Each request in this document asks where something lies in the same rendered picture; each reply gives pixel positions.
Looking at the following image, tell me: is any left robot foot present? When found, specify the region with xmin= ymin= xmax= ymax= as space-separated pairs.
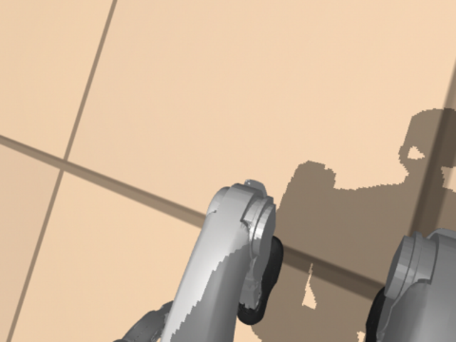
xmin=237 ymin=236 xmax=284 ymax=325

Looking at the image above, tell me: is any left robot hand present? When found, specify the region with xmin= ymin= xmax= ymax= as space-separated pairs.
xmin=122 ymin=301 xmax=173 ymax=342

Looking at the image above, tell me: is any right robot foot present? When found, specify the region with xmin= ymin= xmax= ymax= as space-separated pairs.
xmin=365 ymin=287 xmax=386 ymax=342

